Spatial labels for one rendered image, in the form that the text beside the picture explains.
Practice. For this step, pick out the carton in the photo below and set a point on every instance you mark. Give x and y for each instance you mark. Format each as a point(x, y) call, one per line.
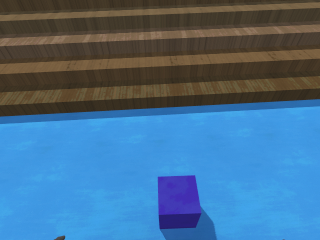
point(178, 202)

